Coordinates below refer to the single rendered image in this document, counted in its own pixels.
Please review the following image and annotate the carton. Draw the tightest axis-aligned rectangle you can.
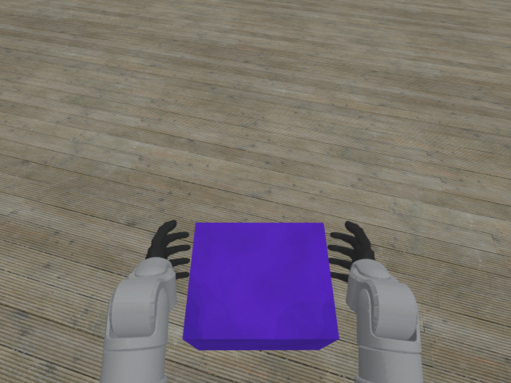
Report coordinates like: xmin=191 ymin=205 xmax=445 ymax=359
xmin=183 ymin=223 xmax=339 ymax=350

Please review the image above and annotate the left robot forearm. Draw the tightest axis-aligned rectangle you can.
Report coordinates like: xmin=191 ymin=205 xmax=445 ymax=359
xmin=100 ymin=257 xmax=177 ymax=383

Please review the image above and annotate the right robot forearm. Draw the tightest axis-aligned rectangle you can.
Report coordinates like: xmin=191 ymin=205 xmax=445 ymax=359
xmin=346 ymin=259 xmax=423 ymax=383

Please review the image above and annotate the robot left hand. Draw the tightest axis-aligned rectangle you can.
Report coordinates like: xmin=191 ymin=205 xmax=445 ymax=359
xmin=145 ymin=220 xmax=191 ymax=280

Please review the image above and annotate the robot right hand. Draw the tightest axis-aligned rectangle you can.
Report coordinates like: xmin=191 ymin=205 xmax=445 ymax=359
xmin=327 ymin=221 xmax=375 ymax=283

